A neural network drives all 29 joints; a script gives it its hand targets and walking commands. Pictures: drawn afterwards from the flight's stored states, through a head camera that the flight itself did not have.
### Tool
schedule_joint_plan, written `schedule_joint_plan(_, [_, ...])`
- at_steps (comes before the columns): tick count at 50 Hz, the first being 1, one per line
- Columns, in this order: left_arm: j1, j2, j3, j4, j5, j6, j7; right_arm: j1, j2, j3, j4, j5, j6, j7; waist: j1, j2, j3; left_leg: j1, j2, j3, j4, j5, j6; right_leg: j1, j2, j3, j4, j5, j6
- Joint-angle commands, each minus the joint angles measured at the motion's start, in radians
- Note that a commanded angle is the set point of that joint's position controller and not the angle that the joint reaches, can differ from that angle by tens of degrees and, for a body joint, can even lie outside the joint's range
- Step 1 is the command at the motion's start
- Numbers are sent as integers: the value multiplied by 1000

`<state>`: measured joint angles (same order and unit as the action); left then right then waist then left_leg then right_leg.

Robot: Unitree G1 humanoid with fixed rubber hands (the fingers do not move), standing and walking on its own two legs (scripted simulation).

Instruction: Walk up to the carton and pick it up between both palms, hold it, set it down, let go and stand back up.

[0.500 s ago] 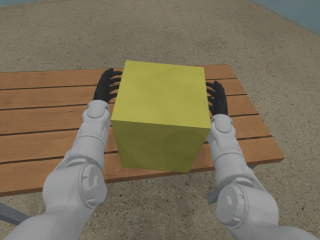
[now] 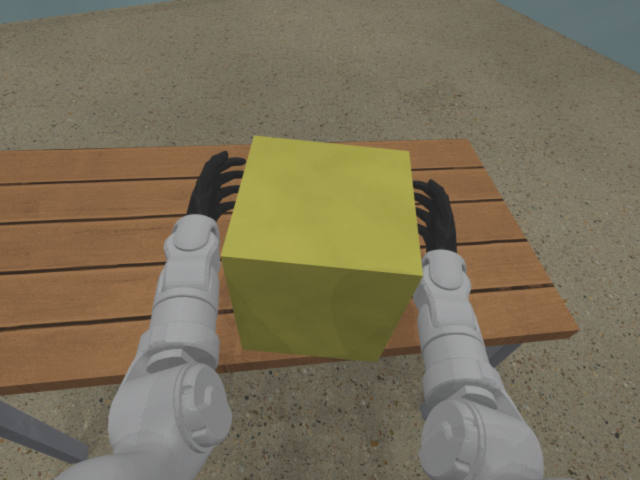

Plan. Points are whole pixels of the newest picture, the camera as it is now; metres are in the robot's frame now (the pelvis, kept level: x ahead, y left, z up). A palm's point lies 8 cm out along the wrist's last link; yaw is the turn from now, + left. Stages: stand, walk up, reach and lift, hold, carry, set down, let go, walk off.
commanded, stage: reach and lift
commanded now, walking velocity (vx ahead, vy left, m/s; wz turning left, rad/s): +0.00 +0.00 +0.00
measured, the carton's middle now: (320, 257) +0.41 -0.01 +0.02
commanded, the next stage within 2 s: none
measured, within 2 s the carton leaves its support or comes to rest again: leaves its support in 0.92 s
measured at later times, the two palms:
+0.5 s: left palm (205, 213) +0.42 +0.15 +0.10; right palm (437, 244) +0.38 -0.15 +0.09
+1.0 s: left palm (193, 219) +0.39 +0.15 +0.12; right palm (438, 244) +0.36 -0.15 +0.10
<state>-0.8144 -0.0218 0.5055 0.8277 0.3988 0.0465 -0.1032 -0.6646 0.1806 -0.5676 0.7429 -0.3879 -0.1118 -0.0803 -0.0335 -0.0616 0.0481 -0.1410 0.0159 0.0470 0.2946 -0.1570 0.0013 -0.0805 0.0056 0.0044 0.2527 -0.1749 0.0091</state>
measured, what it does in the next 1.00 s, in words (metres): stands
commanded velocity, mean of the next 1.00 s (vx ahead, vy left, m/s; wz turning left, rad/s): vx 0.00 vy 0.00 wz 0.00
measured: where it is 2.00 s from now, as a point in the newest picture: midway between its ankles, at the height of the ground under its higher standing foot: outside the picture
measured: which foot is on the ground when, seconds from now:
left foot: down 0.00-1.00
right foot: down 0.00-1.00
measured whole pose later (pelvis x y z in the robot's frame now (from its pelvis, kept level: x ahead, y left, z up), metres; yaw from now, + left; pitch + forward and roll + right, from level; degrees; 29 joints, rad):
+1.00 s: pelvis -0.01 +0.00 +0.00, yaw +2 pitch -1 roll -1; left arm -0.77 -0.01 0.38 0.73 0.33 0.17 -0.04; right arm -0.64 0.10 -0.39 0.79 -0.20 -0.10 -0.12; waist -0.04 -0.06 0.03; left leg -0.14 0.01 0.02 0.29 -0.13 0.00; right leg -0.05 0.01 -0.03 0.21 -0.14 0.01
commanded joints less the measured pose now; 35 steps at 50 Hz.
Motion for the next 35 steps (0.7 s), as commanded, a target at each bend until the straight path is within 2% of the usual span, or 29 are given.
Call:
schedule_joint_plan(1, [-366, -425, -208, 55, 11, 23, -107, -471, 412, 304, -15, -26, -46, 122, 9, 75, -371, 173, -24, 99, 18, 301, -27, 102, 22, -114, 33, 377, 63])
schedule_joint_plan(5, [-370, -415, -205, 32, 1, 24, -109, -457, 417, 325, -35, -23, -42, 120, 13, 31, -372, 151, -24, 102, -8, 251, -10, 123, 18, -111, 35, 379, 75])
schedule_joint_plan(7, [-383, -424, -216, 33, -1, 18, -110, -446, 423, 326, -21, -26, -44, 116, 2, 47, -398, 142, -29, 103, -4, 252, -15, 135, 15, -112, 42, 405, 77])
schedule_joint_plan(11, [-373, -431, -217, 31, 0, 18, -105, -454, 425, 337, -36, -19, -51, 116, 14, 48, -399, 157, -25, 101, -4, 259, -12, 117, 17, -115, 35, 387, 71])
schedule_joint_plan(13, [-369, -430, -221, 25, 5, 18, -101, -455, 423, 330, -39, -17, -54, 115, 16, 66, -403, 156, -24, 101, 1, 282, -18, 113, 18, -116, 36, 396, 67])
schedule_joint_plan(14, [-364, -431, -225, 27, 6, 22, -101, -439, 421, 331, -18, -19, -53, 113, 6, 65, -397, 169, -24, 100, 7, 296, -19, 108, 20, -117, 36, 403, 67])
schedule_joint_plan(17, [-380, -435, -237, 8, 4, 26, -96, -445, 406, 317, -7, -9, -56, 116, 3, 94, -387, 206, -16, 94, 17, 324, -31, 55, 27, -129, 24, 349, 59])
schedule_joint_plan(20, [-369, -445, -243, 14, -1, 22, -94, -456, 417, 334, -32, -11, -69, 113, 5, 72, -429, 189, -21, 97, 23, 338, -24, 80, 26, -123, 30, 390, 61])
schedule_joint_plan(22, [-368, -447, -252, 0, -4, 21, -87, -470, 414, 342, -28, -1, -79, 115, 9, 83, -431, 195, -18, 92, 30, 372, -33, 78, 28, -128, 38, 410, 59])
schedule_joint_plan(24, [-351, -442, -247, 15, -7, 32, -92, -461, 413, 353, -22, 7, -72, 114, 9, 63, -404, 175, -21, 95, 21, 343, -23, 104, 24, -121, 36, 415, 60])
schedule_joint_plan(25, [-357, -445, -258, 2, -11, 35, -91, -459, 410, 351, -18, 13, -70, 113, 5, 71, -407, 180, -19, 93, 16, 338, -25, 98, 24, -122, 31, 402, 59])
schedule_joint_plan(26, [-345, -450, -264, -6, -10, 36, -89, -461, 404, 366, -28, 23, -74, 112, 18, 85, -418, 198, -19, 93, 28, 387, -30, 98, 28, -122, 39, 425, 56])
schedule_joint_plan(27, [-353, -448, -276, 2, -18, 40, -90, -471, 400, 370, -26, 29, -73, 109, 7, 73, -421, 199, -20, 93, 31, 376, -29, 91, 29, -123, 34, 416, 59])
schedule_joint_plan(30, [-377, -459, -293, -21, -29, 41, -81, -486, 394, 373, -26, 43, -78, 109, 8, 86, -441, 223, -18, 87, 36, 398, -40, 69, 34, -129, 25, 381, 49])
schedule_joint_plan(34, [-369, -454, -310, -25, -48, 52, -85, -493, 397, 409, -42, 57, -70, 99, 4, 52, -457, 187, -23, 90, 25, 359, -25, 118, 27, -118, 33, 436, 61])
schedule_joint_plan(35, [-382, -470, -333, -46, -58, 51, -81, -514, 392, 415, -58, 64, -76, 98, 0, 67, -488, 202, -22, 84, 29, 368, -32, 113, 29, -120, 37, 443, 60])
